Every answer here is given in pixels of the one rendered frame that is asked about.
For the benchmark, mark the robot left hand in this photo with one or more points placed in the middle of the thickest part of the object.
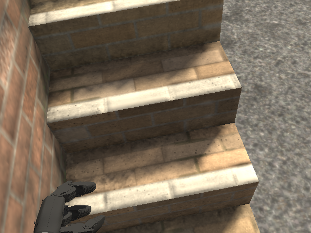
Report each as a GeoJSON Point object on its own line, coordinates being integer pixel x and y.
{"type": "Point", "coordinates": [54, 215]}

